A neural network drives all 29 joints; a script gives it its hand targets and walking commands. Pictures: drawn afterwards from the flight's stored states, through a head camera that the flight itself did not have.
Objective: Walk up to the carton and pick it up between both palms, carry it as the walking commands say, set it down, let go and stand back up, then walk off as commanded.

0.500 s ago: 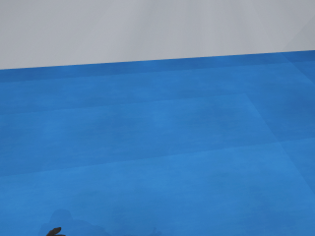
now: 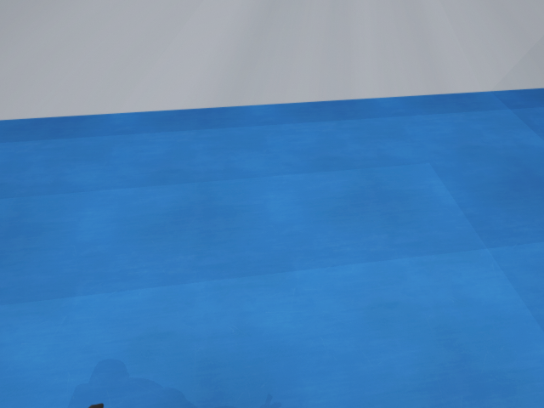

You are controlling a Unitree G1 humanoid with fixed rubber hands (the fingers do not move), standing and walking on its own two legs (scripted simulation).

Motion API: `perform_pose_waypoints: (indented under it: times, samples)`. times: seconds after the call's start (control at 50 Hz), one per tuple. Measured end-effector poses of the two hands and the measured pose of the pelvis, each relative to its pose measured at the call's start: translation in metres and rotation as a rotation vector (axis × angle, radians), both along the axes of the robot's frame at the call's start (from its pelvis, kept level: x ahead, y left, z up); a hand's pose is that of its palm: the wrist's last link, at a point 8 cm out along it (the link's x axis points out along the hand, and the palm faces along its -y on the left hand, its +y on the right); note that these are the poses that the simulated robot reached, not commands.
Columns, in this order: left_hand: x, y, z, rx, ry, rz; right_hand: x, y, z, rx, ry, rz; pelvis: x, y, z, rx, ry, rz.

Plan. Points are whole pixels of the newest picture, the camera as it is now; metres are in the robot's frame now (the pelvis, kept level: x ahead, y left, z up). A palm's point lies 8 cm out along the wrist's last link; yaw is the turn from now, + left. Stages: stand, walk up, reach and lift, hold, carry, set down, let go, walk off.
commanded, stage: stand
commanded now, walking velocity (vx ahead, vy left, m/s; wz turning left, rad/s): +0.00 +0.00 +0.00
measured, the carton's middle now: out of the picture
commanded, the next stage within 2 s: walk up in 0.12 s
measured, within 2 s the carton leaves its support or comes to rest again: neither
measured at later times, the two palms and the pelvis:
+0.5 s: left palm out of the picture +0.08 +0.29 -0.14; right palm out of the picture +0.05 -0.27 -0.13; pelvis -0.01 +0.02 -0.01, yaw -6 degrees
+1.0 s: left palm out of the picture +0.10 +0.21 -0.14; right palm out of the picture -0.05 -0.28 -0.14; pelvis -0.06 +0.01 -0.01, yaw -22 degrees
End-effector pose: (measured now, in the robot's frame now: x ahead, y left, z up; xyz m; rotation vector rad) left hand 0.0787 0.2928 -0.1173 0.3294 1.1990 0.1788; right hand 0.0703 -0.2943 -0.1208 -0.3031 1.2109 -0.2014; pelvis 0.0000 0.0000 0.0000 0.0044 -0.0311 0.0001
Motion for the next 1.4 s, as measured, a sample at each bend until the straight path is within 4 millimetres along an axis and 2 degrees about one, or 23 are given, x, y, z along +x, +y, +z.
perform_pose_waypoints:
  times: [0.32,0.42,0.46,0.56,0.64,0.7,0.74,0.78,0.9,1.0,1.06,1.14,1.18,1.28,1.34,1.4]
  samples:
    - [0.015,-0.002,0.001,-0.012,-0.043,-0.005,0.008,0.0,0.004,-0.011,-0.021,0.0,0.002,0.002,0.0,0.003,0.001,-0.003]
    - [0.001,0.001,-0.013,-0.021,0.029,-0.009,0.009,0.006,-0.001,-0.016,-0.066,-0.047,-0.004,0.012,-0.009,-0.005,0.009,-0.068]
    - [-0.003,-0.001,-0.02,-0.034,0.071,-0.026,-0.003,0.014,-0.003,-0.012,-0.07,-0.07,-0.008,0.014,-0.01,0.014,0.01,-0.091]
    - [0.002,-0.022,-0.023,-0.084,0.091,-0.071,-0.054,0.03,-0.011,0.03,0.014,-0.162,-0.014,0.014,-0.008,-0.007,0.001,-0.161]
    - [0.017,-0.042,-0.024,-0.099,0.075,-0.126,-0.085,0.035,-0.023,0.071,0.03,-0.25,-0.021,0.006,-0.012,0.002,-0.007,-0.216]
    - [0.032,-0.059,-0.021,-0.085,0.024,-0.176,-0.103,0.032,-0.038,0.111,0.034,-0.301,-0.026,-0.004,-0.019,0.017,0.0,-0.25]
    - [0.038,-0.069,-0.021,-0.068,-0.005,-0.21,-0.111,0.026,-0.049,0.127,0.023,-0.328,-0.032,-0.009,-0.025,0.011,0.002,-0.271]
    - [0.039,-0.077,-0.018,-0.061,-0.017,-0.232,-0.115,0.022,-0.049,0.125,0.013,-0.342,-0.038,-0.01,-0.024,0.005,0.006,-0.281]
    - [0.03,-0.09,-0.013,-0.07,0.0,-0.274,-0.118,0.012,-0.03,0.107,-0.069,-0.386,-0.053,-0.007,-0.014,0.014,0.019,-0.343]
    - [0.022,-0.088,-0.019,-0.101,0.003,-0.305,-0.124,0.011,-0.019,0.058,-0.112,-0.408,-0.061,0.007,-0.014,0.006,0.025,-0.383]
    - [0.019,-0.079,-0.025,-0.12,0.015,-0.327,-0.131,0.021,-0.012,0.03,-0.122,-0.426,-0.066,0.021,-0.015,0.0,0.03,-0.409]
    - [0.021,-0.062,-0.036,-0.155,-0.008,-0.343,-0.151,0.051,-0.008,0.006,-0.122,-0.447,-0.07,0.044,-0.019,-0.018,0.043,-0.427]
    - [0.023,-0.053,-0.041,-0.161,0.003,-0.371,-0.168,0.073,-0.006,0.004,-0.099,-0.473,-0.075,0.053,-0.019,-0.005,0.038,-0.446]
    - [0.019,-0.036,-0.031,-0.169,0.023,-0.423,-0.222,0.123,0.001,0.053,-0.001,-0.552,-0.083,0.069,-0.005,-0.027,0.042,-0.502]
    - [0.015,-0.026,-0.027,-0.15,0.061,-0.479,-0.245,0.137,-0.001,0.064,0.014,-0.605,-0.089,0.076,-0.003,-0.025,0.044,-0.557]
    - [0.015,-0.022,-0.023,-0.115,0.089,-0.527,-0.263,0.143,-0.005,0.07,0.004,-0.638,-0.097,0.081,-0.004,-0.014,0.052,-0.6]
